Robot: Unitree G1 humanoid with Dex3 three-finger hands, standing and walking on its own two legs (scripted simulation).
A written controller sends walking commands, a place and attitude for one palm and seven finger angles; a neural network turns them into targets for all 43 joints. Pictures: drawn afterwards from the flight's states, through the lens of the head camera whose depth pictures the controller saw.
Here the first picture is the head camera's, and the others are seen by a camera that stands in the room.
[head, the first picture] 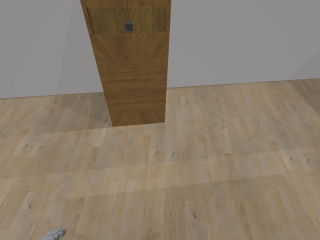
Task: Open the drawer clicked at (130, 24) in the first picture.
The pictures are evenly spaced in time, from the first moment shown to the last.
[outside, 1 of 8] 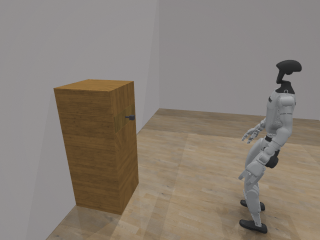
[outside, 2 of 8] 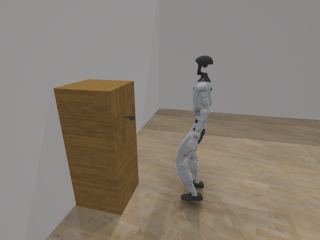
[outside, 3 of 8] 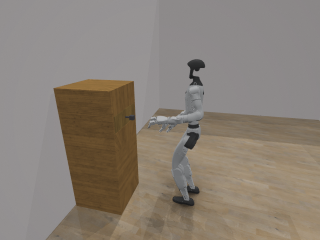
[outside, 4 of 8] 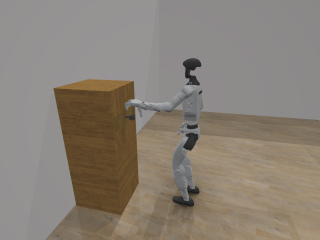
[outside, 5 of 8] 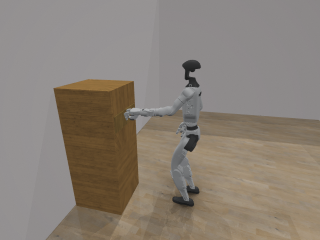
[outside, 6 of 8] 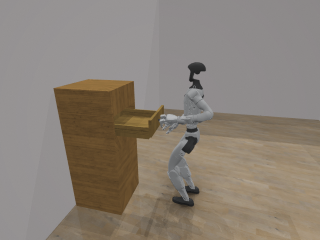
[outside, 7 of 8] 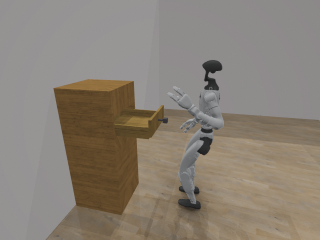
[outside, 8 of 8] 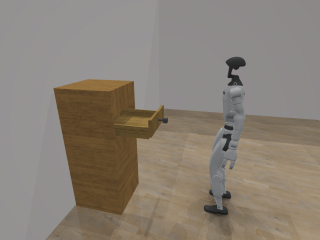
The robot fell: no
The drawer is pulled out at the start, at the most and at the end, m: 0.00 0.28 0.28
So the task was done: yes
